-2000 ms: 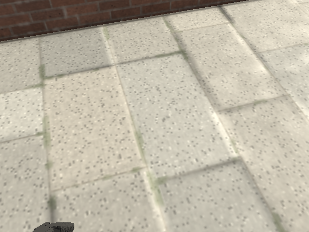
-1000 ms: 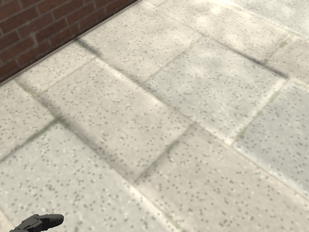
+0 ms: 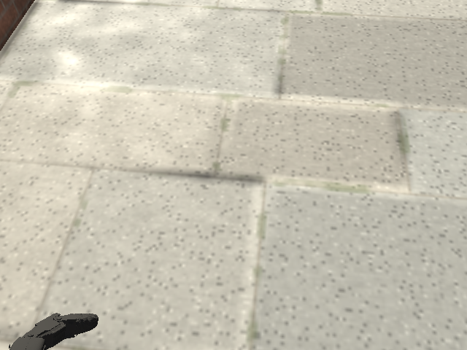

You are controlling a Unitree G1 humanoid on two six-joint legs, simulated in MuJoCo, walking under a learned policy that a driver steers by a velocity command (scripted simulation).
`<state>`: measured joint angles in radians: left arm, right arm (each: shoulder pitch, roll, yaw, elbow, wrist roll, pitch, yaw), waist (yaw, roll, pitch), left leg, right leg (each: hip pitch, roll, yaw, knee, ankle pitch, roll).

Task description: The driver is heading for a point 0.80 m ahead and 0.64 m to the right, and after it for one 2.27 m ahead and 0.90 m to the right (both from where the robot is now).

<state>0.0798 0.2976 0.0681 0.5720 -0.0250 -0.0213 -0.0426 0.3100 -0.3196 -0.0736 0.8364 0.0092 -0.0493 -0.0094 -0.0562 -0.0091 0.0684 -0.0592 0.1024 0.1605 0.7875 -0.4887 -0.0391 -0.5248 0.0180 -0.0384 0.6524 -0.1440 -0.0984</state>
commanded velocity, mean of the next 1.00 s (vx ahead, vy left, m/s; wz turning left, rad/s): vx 0.50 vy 0.00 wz -0.60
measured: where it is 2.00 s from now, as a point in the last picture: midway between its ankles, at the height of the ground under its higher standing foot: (367, 176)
